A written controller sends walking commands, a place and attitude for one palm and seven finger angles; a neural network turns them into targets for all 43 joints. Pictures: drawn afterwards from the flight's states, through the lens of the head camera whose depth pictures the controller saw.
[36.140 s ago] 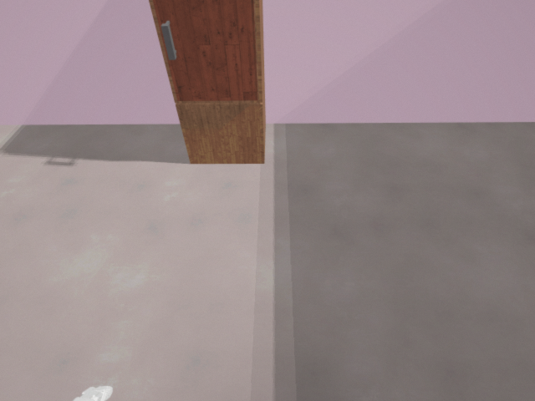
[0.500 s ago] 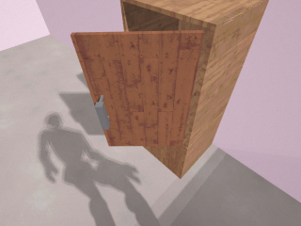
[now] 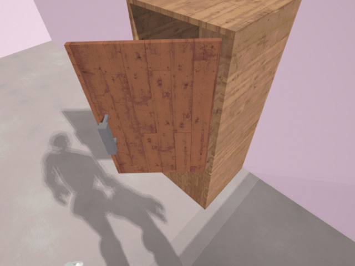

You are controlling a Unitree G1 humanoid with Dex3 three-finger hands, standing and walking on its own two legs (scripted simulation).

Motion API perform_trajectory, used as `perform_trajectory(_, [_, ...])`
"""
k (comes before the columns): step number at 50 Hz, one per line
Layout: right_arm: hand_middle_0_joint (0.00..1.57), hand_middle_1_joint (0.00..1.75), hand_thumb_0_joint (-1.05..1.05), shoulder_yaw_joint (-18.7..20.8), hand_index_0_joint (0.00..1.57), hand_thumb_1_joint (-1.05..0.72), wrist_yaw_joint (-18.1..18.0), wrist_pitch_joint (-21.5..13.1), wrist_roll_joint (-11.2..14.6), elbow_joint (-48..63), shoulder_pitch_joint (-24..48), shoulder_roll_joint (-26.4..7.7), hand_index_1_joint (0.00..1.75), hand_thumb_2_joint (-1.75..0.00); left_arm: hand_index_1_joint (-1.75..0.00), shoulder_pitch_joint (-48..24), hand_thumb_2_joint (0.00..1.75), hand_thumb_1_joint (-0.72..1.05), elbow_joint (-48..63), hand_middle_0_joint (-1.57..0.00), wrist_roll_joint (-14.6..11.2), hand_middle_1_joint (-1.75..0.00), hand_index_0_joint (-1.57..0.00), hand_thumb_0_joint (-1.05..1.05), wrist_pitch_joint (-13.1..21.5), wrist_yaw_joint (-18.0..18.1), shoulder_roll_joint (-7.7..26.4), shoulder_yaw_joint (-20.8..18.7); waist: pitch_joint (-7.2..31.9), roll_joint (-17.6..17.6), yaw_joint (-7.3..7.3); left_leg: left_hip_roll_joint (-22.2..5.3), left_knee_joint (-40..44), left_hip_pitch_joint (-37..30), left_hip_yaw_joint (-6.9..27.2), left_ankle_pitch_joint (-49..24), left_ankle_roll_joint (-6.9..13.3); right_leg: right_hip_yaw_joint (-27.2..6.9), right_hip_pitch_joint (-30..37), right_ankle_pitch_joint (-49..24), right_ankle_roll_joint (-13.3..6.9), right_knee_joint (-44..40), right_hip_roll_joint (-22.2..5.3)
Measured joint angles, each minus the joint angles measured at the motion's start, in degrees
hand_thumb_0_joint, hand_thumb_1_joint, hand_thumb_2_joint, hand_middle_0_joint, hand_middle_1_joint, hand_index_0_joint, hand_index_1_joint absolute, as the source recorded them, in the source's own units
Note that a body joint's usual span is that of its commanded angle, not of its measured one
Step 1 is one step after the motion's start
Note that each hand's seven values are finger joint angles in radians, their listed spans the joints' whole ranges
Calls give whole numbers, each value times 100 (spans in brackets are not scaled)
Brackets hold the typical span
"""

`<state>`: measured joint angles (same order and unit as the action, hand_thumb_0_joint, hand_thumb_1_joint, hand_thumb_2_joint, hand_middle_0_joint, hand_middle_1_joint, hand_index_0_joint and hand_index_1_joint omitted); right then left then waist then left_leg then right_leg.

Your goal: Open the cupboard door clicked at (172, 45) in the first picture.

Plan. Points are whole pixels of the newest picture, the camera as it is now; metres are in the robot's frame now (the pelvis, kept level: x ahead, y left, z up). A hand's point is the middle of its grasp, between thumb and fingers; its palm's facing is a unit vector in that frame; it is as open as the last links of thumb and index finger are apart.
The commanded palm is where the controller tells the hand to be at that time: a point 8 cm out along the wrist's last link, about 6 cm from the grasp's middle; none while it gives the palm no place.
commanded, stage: raise the hand with hooked fingers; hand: left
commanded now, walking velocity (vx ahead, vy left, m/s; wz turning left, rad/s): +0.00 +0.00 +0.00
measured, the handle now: (109, 134) +0.53 +0.26 -0.06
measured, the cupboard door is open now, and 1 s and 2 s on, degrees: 44 44 44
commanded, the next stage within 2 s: none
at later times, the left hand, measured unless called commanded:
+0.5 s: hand (80, 251) +0.18 +0.25 -0.09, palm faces +0.05 -1.00 +0.01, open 9.1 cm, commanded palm +0.15 +0.30 -0.07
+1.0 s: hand (65, 234) +0.21 +0.28 -0.06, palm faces +0.05 -1.00 -0.07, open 12.1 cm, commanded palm +0.18 +0.34 -0.05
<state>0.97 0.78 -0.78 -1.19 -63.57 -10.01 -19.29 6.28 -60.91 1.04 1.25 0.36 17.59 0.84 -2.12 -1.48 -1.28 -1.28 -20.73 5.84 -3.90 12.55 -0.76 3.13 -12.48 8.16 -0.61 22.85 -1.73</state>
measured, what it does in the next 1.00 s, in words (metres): lowers itself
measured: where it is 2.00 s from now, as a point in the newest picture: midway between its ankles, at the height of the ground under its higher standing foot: outside the picture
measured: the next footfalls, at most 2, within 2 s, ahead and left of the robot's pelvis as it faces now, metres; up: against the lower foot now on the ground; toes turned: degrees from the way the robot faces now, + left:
none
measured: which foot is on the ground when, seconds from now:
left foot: down 0.00-1.00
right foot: down 0.00-1.00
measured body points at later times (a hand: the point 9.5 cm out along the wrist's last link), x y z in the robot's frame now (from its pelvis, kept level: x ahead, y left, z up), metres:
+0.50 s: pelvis -0.02 +0.00 -0.13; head +0.07 +0.02 +0.31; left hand +0.17 +0.30 -0.09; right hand +0.23 -0.21 -0.18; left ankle -0.01 +0.13 -0.74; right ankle +0.05 -0.11 -0.74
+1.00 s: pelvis -0.02 +0.04 -0.11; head +0.06 +0.06 +0.34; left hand +0.20 +0.34 -0.05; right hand +0.18 -0.20 -0.18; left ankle -0.01 +0.13 -0.74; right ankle +0.05 -0.11 -0.74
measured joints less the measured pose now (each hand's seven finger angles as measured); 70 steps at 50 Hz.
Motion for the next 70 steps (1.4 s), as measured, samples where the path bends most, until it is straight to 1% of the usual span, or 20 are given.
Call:
perform_trajectory(1, [20, 30, 1, 4, 20, -91, -5, 2, 18, 44, -18, 12, 30, -89, -30, 30, 90, 90, 19, -20, -12, -30, -20, 0, 15, 50, -27, -13, 13, -18, 6, -31, -95, 69, 6, 39, -12, 15, -31, 3, -3, 19, 21])
perform_trajectory(2, [20, 30, 1, 48, 20, -91, -48, -32, 71, 300, -139, 66, 30, -89, -30, 260, 90, 90, 645, -20, -165, -30, -20, 1, -89, -26, -109, -394, 3, 8, 22, -38, -176, 120, 6, 81, -19, 16, -86, 35, -13, 103, 22])
perform_trajectory(3, [20, 30, 1, 101, 20, -91, -126, -193, 112, 613, -319, 141, 30, -89, -30, 526, 90, 90, 1394, -21, -310, -30, -20, 1, 50, -97, -193, -736, 9, 59, 81, -27, -231, 171, 4, 107, -20, 11, -168, 90, -33, 221, 6])
perform_trajectory(6, [20, 30, 1, 202, 20, -91, -265, -828, 229, 1387, -589, 301, 30, -89, -31, 1011, 89, 88, 2913, -21, -932, -31, -20, 1, 913, -299, -424, -1252, 36, 71, 86, 4, -630, 530, 119, 244, -29, 110, -471, 287, -53, 615, -62])
perform_trajectory(8, [20, 30, 1, 219, 20, -91, -274, -1160, 223, 1774, -536, 386, 30, -89, -33, 1064, 88, 86, 3239, -21, -1302, -33, -21, 1, 1719, -611, -477, -1513, 175, 104, 65, 32, -1193, 1139, 183, 457, -20, 132, -1053, 530, -43, 1158, -113])
perform_trajectory(11, [20, 30, 1, 223, 20, -91, -222, -1590, 195, 2278, -331, 433, 30, -89, -35, 982, 86, 81, 3318, -21, -1729, -36, -21, 1, 2937, -1322, -429, -1829, 413, 195, 125, 53, -2341, 2324, 236, 896, -47, 54, -2232, 997, -59, 2270, -129])
perform_trajectory(13, [20, 30, 1, 223, 20, -91, -196, -1857, 182, 2547, -200, 390, 30, -89, -38, 926, 85, 78, 3382, -21, -1960, -38, -21, 1, 3616, -1864, -370, -1925, 599, 248, 185, 66, -3189, 3145, 276, 1252, -59, -1, -3034, 1203, -60, 3048, -122])
perform_trajectory(15, [20, 30, 1, 216, 20, -91, -188, -2050, 202, 2756, -65, 299, 30, -89, -40, 848, 83, 74, 3453, -21, -2205, -40, -21, 1, 4043, -2500, -331, -1965, 749, 267, 269, 65, -4019, 3871, 326, 1602, -72, -3, -3736, 1528, -101, 3819, -129])
perform_trajectory(16, [20, 30, 1, 204, 20, -91, -200, -2098, 226, 2850, 2, 253, 30, -89, -42, 814, 82, 72, 3514, -21, -2328, -42, -21, 1, 4098, -2826, -314, -1978, 802, 268, 314, 61, -4384, 4163, 351, 1779, -66, 0, -4019, 1646, -107, 4145, -126])
perform_trajectory(17, [20, 30, 1, 190, 20, -91, -226, -2115, 256, 2936, 69, 221, 30, -89, -43, 787, 82, 70, 3599, -22, -2440, -43, -21, 1, 4043, -3114, -298, -1990, 831, 270, 356, 52, -4714, 4407, 371, 1935, -60, 4, -4252, 1769, -103, 4441, -123])
perform_trajectory(19, [20, 30, 1, 158, 20, -91, -305, -2074, 314, 3071, 194, 208, 30, -89, -46, 758, 80, 65, 3822, -22, -2599, -46, -21, 1, 3680, -3505, -278, -2012, 823, 267, 431, 20, -5212, 4723, 409, 2185, -63, 26, -4547, 2009, -95, 4876, -103])
perform_trajectory(21, [20, 30, 1, 124, 20, -91, -378, -1985, 343, 3156, 291, 256, 30, -89, -49, 790, 78, 61, 4165, -22, -2626, -49, -22, 1, 3166, -3591, -270, -2035, 759, 242, 473, -13, -5519, 4870, 460, 2348, -40, 68, -4655, 2129, -82, 5098, -78])
perform_trajectory(24, [20, 30, 1, 101, 20, -91, -412, -1830, 324, 3183, 345, 439, 30, -89, -53, 981, 75, 54, 4909, -23, -2458, -53, -22, 1, 2481, -3282, -297, -2022, 701, 191, 481, -43, -5651, 4923, 538, 2447, -7, 143, -4636, 2174, -49, 5115, -51])
perform_trajectory(28, [20, 30, 1, 75, 20, -91, -358, -1628, 274, 3104, 262, 719, 30, -89, -59, 1218, 71, 44, 5712, -23, -2163, -59, -23, 1, 2038, -2772, -311, -1962, 753, 130, 445, -26, -5472, 4895, 598, 2369, 58, 209, -4514, 2070, 11, 4823, -59])
perform_trajectory(31, [20, 30, 1, 7, 20, -91, -329, -1516, 243, 3054, 155, 830, 30, -89, -63, 1253, 68, 38, 5880, -24, -2062, -64, -23, 1, 1961, -2597, -258, -1944, 834, 89, 401, 12, -5293, 4902, 595, 2260, 105, 211, -4481, 1955, 58, 4602, -89])
perform_trajectory(34, [20, 30, 1, -67, 20, -91, -315, -1464, 231, 3049, 36, 833, 30, -89, -68, 1221, 65, 31, 5813, -24, -2058, -68, -24, 1, 1954, -2550, -175, -1941, 908, 45, 352, 51, -5199, 4941, 567, 2192, 153, 184, -4503, 1878, 108, 4484, -121])
perform_trajectory(45, [21, 30, 2, -80, 21, -90, -355, -1421, 256, 3162, -310, 501, 30, -89, -84, 1004, 54, 5, 5629, -26, -2090, -85, -26, 0, 1973, -2491, -13, -1936, 953, 67, 226, 98, -5148, 4930, 463, 2151, 268, 81, -4488, 1788, 201, 4384, -156])
perform_trajectory(53, [20, 30, 2, -93, 20, -91, -384, -1325, 278, 3309, -404, 401, 30, -89, -96, 835, 46, -14, 5471, -28, -2033, -97, -27, 0, 1913, -2409, 137, -1983, 965, 98, 151, 110, -4988, 4782, 467, 2076, 272, 87, -4328, 1720, 200, 4219, -160])
perform_trajectory(64, [20, 30, 1, -238, 20, -91, -414, -1262, 282, 3367, -451, 402, 30, -89, -113, 261, 35, -39, 4896, -29, -2080, -113, -29, -1, 1802, -2625, 333, -2178, 945, 65, 164, 80, -4814, 4650, 511, 2015, 206, 131, -4205, 1688, 153, 4081, -125])
perform_trajectory(70, [20, 30, 1, -261, 21, -90, -439, -1226, 281, 3336, -479, 396, 30, -89, -117, -58, 32, -46, 4554, -30, -2137, -117, -29, -1, 1746, -2801, 422, -2329, 937, 47, 166, 43, -4725, 4597, 516, 2000, 158, 136, -4182, 1694, 106, 4037, -87])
